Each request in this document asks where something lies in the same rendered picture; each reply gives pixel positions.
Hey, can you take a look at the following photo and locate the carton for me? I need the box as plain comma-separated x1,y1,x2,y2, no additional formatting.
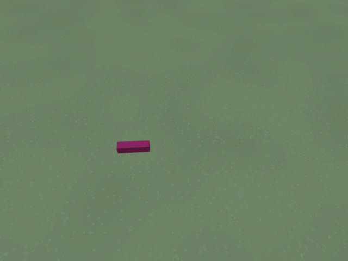
116,140,150,153

